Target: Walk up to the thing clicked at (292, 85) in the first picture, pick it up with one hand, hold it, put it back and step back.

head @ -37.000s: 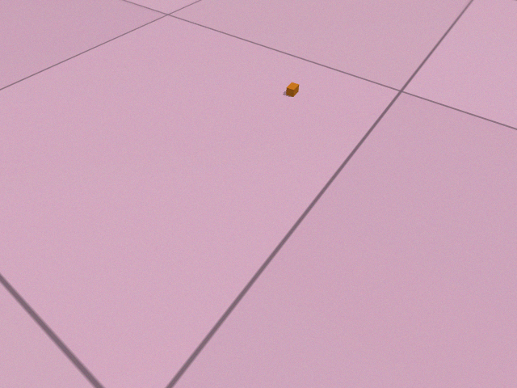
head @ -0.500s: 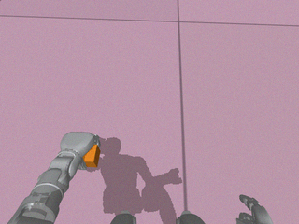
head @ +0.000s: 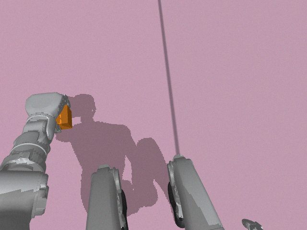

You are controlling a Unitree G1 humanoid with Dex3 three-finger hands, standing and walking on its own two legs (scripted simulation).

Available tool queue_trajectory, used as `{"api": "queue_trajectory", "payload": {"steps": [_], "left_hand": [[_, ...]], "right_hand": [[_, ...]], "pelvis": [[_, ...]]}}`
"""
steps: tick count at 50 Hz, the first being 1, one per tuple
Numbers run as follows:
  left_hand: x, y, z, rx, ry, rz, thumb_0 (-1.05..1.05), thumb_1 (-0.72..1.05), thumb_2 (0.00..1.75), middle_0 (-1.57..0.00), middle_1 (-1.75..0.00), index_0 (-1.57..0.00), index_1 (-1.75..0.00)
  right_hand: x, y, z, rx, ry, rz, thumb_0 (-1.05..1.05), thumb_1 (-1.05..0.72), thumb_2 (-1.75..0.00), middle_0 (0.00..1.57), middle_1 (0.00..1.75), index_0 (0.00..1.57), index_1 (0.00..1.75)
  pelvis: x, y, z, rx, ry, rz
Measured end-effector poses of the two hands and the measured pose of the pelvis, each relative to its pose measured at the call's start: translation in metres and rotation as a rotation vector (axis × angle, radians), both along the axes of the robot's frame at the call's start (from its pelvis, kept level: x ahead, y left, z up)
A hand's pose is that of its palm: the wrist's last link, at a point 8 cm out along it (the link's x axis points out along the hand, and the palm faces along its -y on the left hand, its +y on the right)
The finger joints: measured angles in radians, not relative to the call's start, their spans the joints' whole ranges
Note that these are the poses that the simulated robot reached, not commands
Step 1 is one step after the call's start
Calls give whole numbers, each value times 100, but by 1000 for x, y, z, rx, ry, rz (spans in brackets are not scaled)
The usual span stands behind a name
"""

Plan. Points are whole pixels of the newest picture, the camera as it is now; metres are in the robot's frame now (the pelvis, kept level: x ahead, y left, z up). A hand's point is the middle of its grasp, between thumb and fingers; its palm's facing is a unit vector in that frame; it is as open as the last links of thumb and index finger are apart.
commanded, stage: crouch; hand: left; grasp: from above
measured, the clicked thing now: (55, 118) +0.45 +0.26 -0.16
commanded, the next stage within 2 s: lower in 1.08 s
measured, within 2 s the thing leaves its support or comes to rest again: neither
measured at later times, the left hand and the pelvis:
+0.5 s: hand (65, 122) +0.47 +0.27 -0.28, palm faces -0.43 -0.02 -0.90, open 8.5 cm; pelvis -0.01 -0.01 -0.12, yaw -3 degrees
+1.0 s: hand (70, 124) +0.48 +0.27 -0.35, palm faces -0.45 -0.03 -0.89, open 8.4 cm; pelvis -0.02 -0.01 -0.19, yaw -5 degrees
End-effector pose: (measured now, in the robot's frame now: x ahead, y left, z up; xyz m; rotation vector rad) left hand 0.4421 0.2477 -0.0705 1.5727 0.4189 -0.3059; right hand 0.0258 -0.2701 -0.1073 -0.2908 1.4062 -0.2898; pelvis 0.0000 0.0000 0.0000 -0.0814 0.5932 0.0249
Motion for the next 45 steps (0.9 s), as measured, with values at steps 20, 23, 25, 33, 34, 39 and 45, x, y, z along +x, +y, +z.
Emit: {"api": "queue_trajectory", "payload": {"steps": [20, 23, 25, 33, 34, 39, 45], "left_hand": [[25, 16, -137, -35, -28, 1, -1, 23, 23, -86, -36, -90, -30], [31, 17, -145, -33, -26, 12, -1, 23, 23, -86, -36, -90, -30], [34, 18, -151, -31, -19, 18, -1, 23, 23, -86, -36, -90, -30], [37, 18, -177, -42, 18, 19, -1, 23, 22, -86, -36, -90, -29], [37, 18, -181, -43, 20, 17, -1, 23, 22, -86, -36, -90, -29], [39, 20, -196, -46, 20, 5, -1, 24, 22, -86, -36, -90, -29], [42, 21, -210, -46, 8, -7, -1, 24, 21, -86, -36, -89, -29]], "right_hand": [[24, -12, -94, 14, 31, 163, 0, -91, -90, 21, 30, 21, 30], [18, -15, -101, 14, 40, 158, 0, -91, -90, 21, 30, 21, 30], [13, -15, -106, 15, 50, 151, 0, -91, -90, 21, 30, 21, 30], [-13, -13, -124, 28, 108, 116, 0, -91, -90, 21, 30, 20, 30], [-17, -12, -126, 29, 115, 114, 0, -91, -90, 21, 30, 20, 30], [-29, -8, -138, 36, 139, 108, 0, -91, -90, 21, 30, 21, 30], [-34, -6, -151, 36, 151, 116, 0, -91, -90, 21, 30, 21, 30]], "pelvis": [[-6, -7, -106, -37, 62, -7], [-7, -8, -115, -41, 58, -13], [-8, -8, -121, -43, 54, -17], [-12, -8, -145, -50, 39, -28], [-12, -8, -148, -51, 35, -28], [-15, -8, -163, -56, 17, -32], [-17, -7, -178, -65, 6, -38]]}}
